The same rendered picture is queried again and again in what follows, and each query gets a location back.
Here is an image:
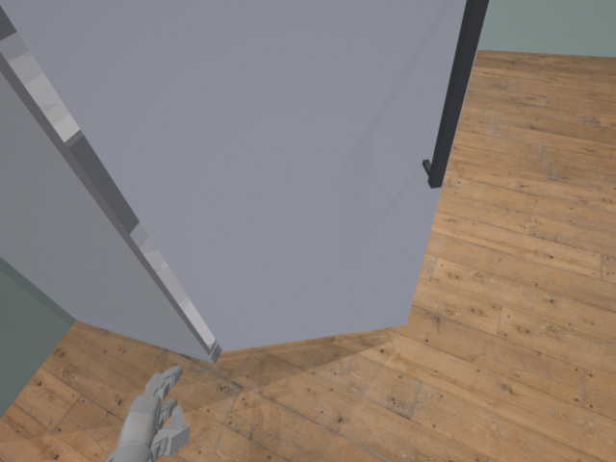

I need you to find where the robot left hand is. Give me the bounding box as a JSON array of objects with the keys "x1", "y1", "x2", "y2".
[{"x1": 116, "y1": 366, "x2": 191, "y2": 462}]

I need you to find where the handle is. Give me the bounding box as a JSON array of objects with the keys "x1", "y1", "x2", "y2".
[{"x1": 423, "y1": 0, "x2": 489, "y2": 189}]

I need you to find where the fridge door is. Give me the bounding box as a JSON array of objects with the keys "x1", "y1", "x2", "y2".
[{"x1": 0, "y1": 0, "x2": 491, "y2": 351}]

